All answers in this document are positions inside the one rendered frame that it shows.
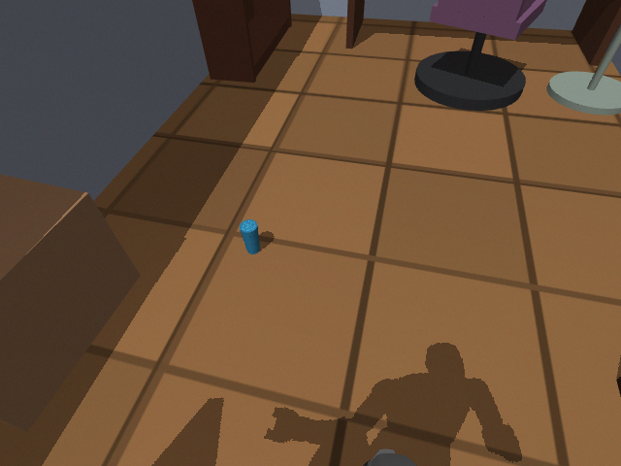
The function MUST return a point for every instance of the office chair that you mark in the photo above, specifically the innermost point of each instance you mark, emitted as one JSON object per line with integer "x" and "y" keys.
{"x": 471, "y": 80}

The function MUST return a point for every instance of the coat stand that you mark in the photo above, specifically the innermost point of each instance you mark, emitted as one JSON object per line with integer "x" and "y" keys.
{"x": 590, "y": 93}

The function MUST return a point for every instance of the bookshelf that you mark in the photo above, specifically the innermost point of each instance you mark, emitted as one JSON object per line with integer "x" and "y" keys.
{"x": 239, "y": 36}

